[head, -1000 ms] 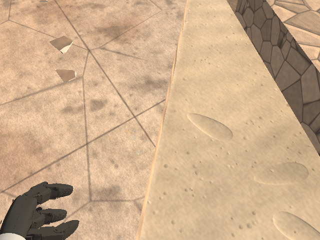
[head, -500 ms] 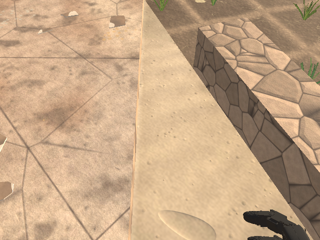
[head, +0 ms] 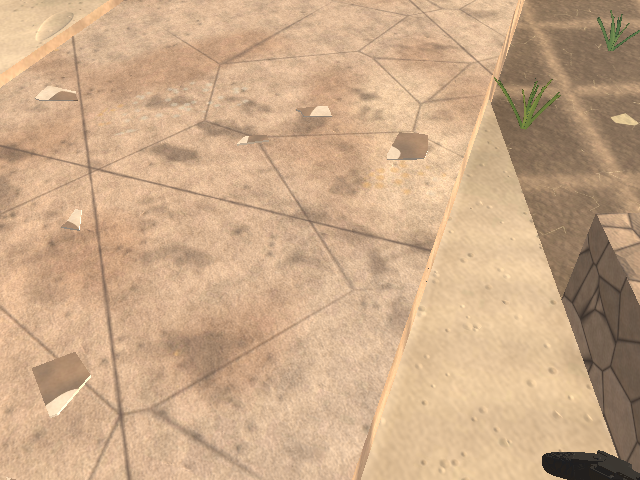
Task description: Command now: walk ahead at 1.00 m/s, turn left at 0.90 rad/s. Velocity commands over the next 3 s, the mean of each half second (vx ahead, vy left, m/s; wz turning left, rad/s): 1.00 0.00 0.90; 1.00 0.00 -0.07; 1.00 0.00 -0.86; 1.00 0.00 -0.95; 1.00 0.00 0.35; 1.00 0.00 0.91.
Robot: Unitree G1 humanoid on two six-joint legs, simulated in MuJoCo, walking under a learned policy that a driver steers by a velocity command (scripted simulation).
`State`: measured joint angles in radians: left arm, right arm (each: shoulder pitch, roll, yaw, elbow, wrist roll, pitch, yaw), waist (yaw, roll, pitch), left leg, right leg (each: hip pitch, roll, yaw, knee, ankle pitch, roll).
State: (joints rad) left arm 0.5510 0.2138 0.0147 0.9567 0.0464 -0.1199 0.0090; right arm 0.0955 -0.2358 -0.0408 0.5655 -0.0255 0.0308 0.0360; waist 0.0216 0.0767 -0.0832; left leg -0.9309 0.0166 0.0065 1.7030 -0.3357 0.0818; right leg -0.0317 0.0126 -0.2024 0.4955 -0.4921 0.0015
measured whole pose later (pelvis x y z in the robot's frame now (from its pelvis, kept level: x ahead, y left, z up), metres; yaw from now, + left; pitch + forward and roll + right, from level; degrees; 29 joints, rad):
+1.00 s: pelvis +0.91 +0.22 +0.14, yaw +23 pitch +3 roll +0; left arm 0.02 0.24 0.04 0.57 0.01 -0.04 -0.06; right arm 0.52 -0.26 -0.05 0.91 -0.01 -0.13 -0.01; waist -0.04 0.00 -0.01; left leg 0.10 -0.03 0.14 0.30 -0.40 0.05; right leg -0.93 0.00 -0.05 0.97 0.03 -0.09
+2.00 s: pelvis +1.82 +0.34 +0.11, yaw -32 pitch +0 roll +1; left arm 0.03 0.29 0.02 0.61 0.03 -0.01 -0.06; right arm 0.51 -0.25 -0.02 0.86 -0.03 -0.05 -0.02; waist -0.05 -0.03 0.04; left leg 0.03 0.06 0.20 1.05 -0.37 -0.03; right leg -0.52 0.11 -0.14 0.73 -0.21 -0.23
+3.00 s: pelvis +2.71 +0.02 +0.15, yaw +9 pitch +2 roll -2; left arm 0.30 0.32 0.04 0.73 0.04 -0.08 0.02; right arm 0.21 -0.39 -0.07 0.71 -0.03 -0.01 0.04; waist 0.01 0.06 0.01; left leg -0.55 -0.01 -0.01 1.33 -0.29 0.11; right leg -0.24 -0.02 -0.11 0.48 -0.26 0.02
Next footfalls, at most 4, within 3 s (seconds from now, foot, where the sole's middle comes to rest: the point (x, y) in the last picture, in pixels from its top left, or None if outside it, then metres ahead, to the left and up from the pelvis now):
0.12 left None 0.26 0.07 -0.62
0.46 right None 0.57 -0.17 -0.75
0.70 left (239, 374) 0.74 0.24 -0.62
1.10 right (236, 223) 1.21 0.30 -0.62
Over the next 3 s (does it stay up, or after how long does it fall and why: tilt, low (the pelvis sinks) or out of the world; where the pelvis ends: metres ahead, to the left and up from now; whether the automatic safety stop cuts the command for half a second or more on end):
stays up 2.71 0.02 0.15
